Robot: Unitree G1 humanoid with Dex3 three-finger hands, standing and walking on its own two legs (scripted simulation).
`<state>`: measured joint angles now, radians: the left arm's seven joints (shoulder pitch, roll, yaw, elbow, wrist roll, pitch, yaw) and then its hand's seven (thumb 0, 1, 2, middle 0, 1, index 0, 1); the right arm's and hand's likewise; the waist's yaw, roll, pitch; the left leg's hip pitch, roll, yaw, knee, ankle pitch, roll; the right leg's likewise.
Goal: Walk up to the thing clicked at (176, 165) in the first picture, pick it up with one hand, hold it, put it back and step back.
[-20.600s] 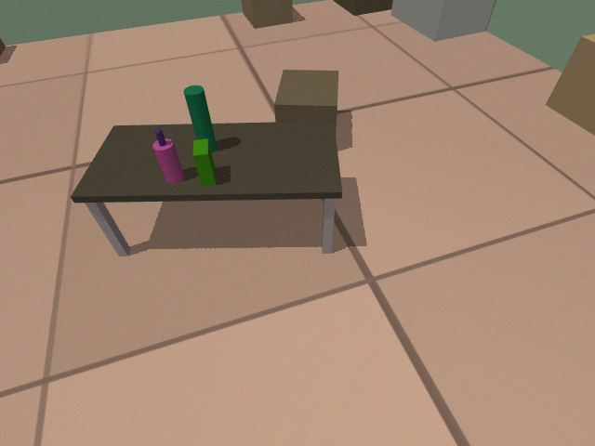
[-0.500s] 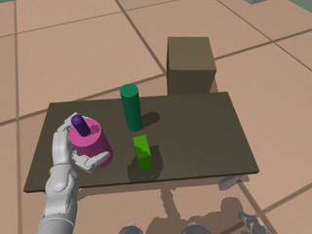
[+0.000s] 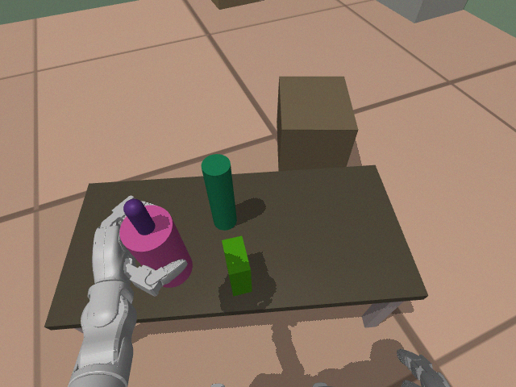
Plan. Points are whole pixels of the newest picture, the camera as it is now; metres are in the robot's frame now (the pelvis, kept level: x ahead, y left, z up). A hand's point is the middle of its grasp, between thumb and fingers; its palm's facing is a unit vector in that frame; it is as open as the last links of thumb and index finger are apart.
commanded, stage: hold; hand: left
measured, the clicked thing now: (155, 241) +0.33 +0.16 +0.06
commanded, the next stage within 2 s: none
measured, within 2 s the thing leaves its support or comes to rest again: neither
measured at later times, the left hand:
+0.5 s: hand (150, 245) +0.33 +0.17 +0.06, palm faces +0.12 -0.99 +0.00, open 10.3 cm
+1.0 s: hand (150, 247) +0.32 +0.17 +0.06, palm faces +0.11 -0.99 +0.00, open 10.3 cm
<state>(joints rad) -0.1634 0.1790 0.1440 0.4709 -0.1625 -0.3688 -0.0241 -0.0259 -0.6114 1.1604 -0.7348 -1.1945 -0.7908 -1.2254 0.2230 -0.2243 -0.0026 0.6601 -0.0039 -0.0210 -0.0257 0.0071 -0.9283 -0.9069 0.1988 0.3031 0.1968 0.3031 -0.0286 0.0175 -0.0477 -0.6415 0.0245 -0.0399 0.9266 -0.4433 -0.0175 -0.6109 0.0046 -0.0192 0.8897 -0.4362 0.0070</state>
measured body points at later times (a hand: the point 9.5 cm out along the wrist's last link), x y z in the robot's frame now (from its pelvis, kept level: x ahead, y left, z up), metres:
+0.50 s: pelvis +0.00 +0.00 +0.01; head +0.04 +0.00 +0.46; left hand +0.32 +0.22 +0.06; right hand +0.14 -0.24 -0.10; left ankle +0.01 +0.13 -0.69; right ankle +0.00 -0.13 -0.69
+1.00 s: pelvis +0.00 +0.00 +0.01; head +0.03 +0.01 +0.46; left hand +0.31 +0.22 +0.06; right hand +0.13 -0.24 -0.10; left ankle +0.01 +0.13 -0.69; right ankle +0.00 -0.13 -0.69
